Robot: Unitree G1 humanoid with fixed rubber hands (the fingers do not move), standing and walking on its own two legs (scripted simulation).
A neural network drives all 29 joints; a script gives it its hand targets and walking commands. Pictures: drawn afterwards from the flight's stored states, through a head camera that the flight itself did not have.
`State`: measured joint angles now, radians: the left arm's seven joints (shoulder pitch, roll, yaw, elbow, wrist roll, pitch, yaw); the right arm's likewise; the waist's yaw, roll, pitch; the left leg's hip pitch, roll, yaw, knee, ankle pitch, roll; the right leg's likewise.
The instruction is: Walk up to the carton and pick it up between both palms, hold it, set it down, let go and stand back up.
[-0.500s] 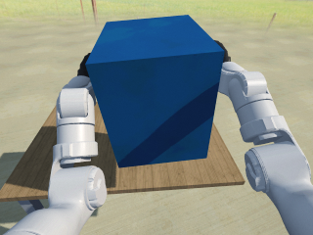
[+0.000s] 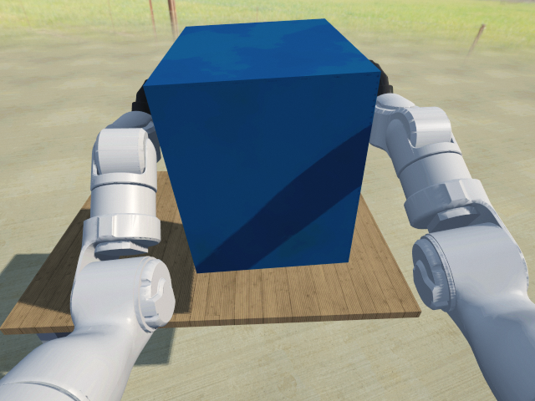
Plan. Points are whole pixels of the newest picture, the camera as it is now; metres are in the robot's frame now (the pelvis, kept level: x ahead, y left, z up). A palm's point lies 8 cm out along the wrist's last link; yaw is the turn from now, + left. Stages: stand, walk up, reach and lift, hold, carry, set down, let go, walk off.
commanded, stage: hold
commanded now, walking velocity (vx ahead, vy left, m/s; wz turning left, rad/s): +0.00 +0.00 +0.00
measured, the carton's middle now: (263, 139) +0.41 +0.01 +0.25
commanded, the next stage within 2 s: none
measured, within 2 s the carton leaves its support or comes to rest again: neither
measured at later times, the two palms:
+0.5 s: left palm (153, 138) +0.37 +0.17 +0.28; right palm (384, 120) +0.37 -0.15 +0.31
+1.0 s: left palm (148, 127) +0.38 +0.18 +0.29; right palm (377, 111) +0.38 -0.14 +0.31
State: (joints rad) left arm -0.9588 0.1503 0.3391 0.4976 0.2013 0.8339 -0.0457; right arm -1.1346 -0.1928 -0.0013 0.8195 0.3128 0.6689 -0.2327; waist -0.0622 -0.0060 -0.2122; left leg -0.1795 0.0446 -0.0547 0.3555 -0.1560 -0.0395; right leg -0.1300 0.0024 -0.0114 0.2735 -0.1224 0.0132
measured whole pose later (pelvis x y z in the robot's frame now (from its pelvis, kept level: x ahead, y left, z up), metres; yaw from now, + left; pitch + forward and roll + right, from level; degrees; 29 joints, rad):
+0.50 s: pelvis +0.00 +0.00 +0.00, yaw -1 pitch -3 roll -1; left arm -0.85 0.09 0.34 0.30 0.22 0.89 -0.03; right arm -1.04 -0.21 0.03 0.69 0.38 0.69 -0.25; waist -0.07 0.00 -0.17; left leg -0.13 0.05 -0.04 0.36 -0.17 -0.04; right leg -0.08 0.00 0.00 0.26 -0.12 0.02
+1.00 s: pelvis +0.01 +0.00 +0.00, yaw +0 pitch -2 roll -1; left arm -0.94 0.14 0.33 0.48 0.21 0.84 -0.04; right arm -1.12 -0.20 0.03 0.81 0.34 0.67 -0.24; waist -0.07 -0.01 -0.21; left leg -0.16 0.04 -0.05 0.36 -0.17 -0.04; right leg -0.11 0.00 -0.01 0.26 -0.13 0.02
